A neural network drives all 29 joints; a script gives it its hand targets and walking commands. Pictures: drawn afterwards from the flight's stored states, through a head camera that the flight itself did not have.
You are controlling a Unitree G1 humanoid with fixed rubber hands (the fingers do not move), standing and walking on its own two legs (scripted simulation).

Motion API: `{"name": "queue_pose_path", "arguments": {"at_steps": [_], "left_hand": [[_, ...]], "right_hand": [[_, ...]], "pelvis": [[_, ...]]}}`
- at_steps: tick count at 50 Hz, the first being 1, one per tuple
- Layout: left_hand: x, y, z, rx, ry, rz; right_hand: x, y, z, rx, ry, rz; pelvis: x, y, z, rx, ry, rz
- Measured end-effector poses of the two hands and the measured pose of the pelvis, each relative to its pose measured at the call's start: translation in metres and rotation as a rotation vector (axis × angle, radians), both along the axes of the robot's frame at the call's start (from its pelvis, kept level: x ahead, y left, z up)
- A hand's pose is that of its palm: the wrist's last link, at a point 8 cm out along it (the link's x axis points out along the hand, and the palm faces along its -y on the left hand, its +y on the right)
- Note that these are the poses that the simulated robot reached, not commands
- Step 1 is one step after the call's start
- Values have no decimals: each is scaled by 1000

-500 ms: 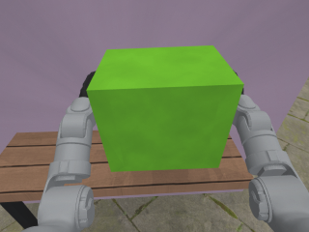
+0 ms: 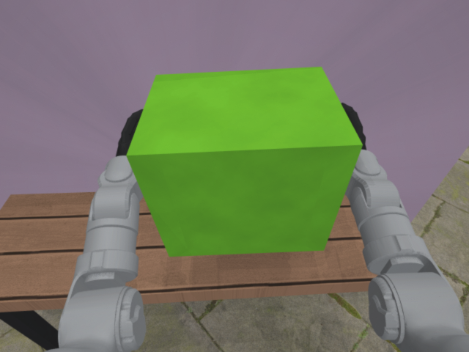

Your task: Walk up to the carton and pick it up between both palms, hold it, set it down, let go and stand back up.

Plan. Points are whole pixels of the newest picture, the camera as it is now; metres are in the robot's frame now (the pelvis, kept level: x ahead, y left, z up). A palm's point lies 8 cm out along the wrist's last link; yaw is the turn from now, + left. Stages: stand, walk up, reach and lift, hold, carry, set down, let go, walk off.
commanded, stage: set down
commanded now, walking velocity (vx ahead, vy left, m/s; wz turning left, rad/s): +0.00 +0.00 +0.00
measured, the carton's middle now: (242, 165) +0.39 +0.00 +0.15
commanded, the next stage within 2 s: none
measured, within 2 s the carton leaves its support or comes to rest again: neither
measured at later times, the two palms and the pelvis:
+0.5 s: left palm (137, 173) +0.37 +0.19 +0.14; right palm (356, 181) +0.35 -0.19 +0.14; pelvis -0.02 +0.00 +0.00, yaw +0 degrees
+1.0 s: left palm (151, 176) +0.43 +0.18 +0.09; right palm (342, 189) +0.39 -0.19 +0.08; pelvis +0.01 +0.00 +0.00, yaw +0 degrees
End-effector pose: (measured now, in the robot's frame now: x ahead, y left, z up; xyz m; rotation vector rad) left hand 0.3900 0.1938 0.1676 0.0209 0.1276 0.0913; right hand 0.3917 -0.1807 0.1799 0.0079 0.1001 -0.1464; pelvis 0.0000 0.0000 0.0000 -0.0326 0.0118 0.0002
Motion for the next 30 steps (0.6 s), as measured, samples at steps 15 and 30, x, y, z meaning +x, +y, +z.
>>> {"name": "queue_pose_path", "arguments": {"at_steps": [15,30], "left_hand": [[-15,7,-20,-20,12,3],[-12,-14,-49,-21,92,-84]], "right_hand": [[-15,7,-25,7,9,-5],[-41,-13,-55,-57,87,-73]], "pelvis": [[0,2,0,-3,-12,1],[-30,-1,0,2,-54,2]]}}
